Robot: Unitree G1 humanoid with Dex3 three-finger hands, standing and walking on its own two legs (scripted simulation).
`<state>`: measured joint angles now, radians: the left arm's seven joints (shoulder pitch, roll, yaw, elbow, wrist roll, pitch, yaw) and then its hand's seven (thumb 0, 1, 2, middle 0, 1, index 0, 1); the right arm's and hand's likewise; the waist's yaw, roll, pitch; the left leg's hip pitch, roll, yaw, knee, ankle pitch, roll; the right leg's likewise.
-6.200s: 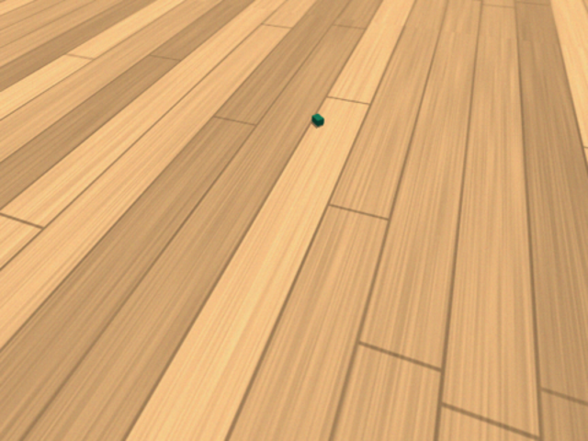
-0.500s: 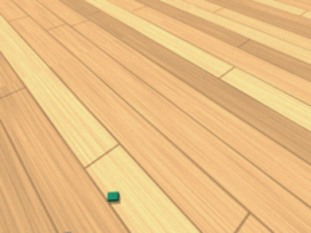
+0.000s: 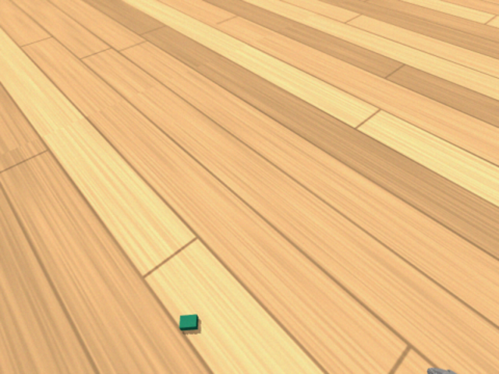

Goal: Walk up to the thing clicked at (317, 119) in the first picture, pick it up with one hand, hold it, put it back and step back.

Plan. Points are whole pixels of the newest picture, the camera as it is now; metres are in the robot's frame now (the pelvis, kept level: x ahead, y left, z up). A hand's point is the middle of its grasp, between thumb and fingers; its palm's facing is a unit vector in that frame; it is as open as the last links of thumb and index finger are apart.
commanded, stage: walk up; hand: left
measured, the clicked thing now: (189, 322) +0.42 +0.29 -0.76
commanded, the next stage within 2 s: stand in 0.58 s
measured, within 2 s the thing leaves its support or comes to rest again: neither
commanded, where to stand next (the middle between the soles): +0.06 -0.03 m, yaw +2 degrees
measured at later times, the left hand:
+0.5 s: hand out of the picture +0.10 +0.25 -0.15, palm faces -0.03 -0.95 -0.32, open 7.4 cm
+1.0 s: hand out of the picture +0.12 +0.26 -0.15, palm faces -0.03 -0.94 -0.34, open 7.4 cm
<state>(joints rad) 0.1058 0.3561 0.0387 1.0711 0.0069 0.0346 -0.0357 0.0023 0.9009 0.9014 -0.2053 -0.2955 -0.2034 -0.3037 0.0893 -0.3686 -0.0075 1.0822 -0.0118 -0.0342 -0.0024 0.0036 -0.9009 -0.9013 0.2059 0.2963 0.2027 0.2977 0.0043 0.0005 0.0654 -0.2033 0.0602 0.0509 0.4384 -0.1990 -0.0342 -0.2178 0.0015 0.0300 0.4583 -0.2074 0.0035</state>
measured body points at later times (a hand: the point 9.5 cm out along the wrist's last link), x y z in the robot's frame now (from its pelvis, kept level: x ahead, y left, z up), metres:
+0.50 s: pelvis +0.01 +0.00 +0.00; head +0.02 +0.00 +0.45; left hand +0.10 +0.30 -0.13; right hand +0.08 -0.32 -0.12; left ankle +0.02 +0.14 -0.74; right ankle +0.03 -0.12 -0.74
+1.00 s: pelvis +0.02 +0.01 +0.01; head +0.03 +0.01 +0.46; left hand +0.12 +0.31 -0.12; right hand +0.09 -0.29 -0.13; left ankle +0.02 +0.14 -0.74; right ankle +0.03 -0.12 -0.74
